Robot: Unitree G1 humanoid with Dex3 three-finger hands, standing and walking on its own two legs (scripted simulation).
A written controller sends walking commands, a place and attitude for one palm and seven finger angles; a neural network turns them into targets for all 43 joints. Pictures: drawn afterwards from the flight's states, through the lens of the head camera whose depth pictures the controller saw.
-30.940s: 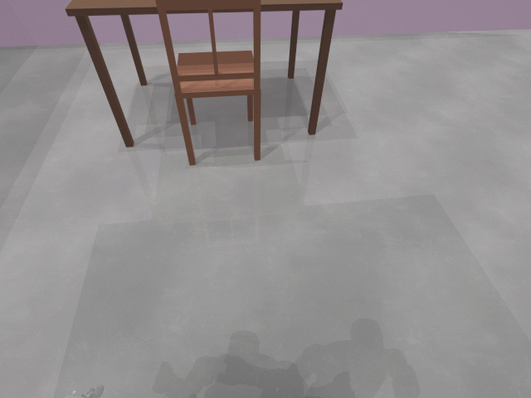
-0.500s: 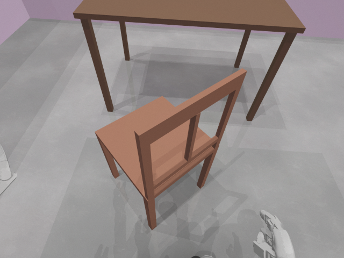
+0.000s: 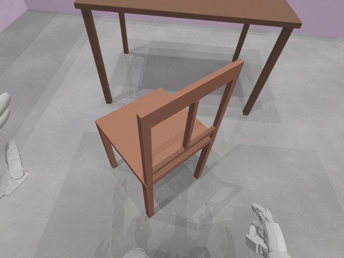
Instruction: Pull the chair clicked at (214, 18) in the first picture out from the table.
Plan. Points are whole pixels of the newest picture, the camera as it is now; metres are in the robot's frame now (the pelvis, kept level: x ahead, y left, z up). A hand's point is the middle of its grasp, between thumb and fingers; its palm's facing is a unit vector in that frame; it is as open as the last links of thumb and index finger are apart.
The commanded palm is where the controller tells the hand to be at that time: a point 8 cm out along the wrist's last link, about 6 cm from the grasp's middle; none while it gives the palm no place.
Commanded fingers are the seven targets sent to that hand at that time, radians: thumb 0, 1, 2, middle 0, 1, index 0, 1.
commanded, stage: step back with the hand held close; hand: left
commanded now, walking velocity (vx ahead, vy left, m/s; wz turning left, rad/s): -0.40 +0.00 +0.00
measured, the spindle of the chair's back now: (189, 126) +0.54 -0.03 -0.09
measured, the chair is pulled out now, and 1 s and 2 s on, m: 0.57 0.57 0.57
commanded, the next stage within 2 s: stop stepping back and stand still in 0.22 s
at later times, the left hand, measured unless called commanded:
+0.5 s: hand out of the picture +0.11 +0.23 +0.18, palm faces +0.35 -0.79 -0.50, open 7.4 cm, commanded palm +0.05 +0.28 +0.19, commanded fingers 0.00 0.90 0.90 -0.20 -0.30 -0.20 -0.30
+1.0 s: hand out of the picture +0.08 +0.25 +0.17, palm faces +0.46 -0.79 -0.41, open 7.4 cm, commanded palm +0.02 +0.29 +0.19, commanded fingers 0.00 0.90 0.90 -0.20 -0.30 -0.20 -0.30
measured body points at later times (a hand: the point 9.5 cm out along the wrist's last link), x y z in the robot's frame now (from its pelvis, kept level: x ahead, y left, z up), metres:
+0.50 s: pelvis -0.10 -0.01 +0.01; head -0.09 +0.00 +0.46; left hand +0.08 +0.27 +0.21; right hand +0.06 -0.25 -0.07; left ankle -0.04 +0.10 -0.70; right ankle -0.10 -0.15 -0.73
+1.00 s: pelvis -0.12 -0.01 +0.01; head -0.14 +0.00 +0.46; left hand +0.05 +0.29 +0.19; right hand +0.03 -0.25 -0.08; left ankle -0.11 +0.10 -0.73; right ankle -0.10 -0.15 -0.73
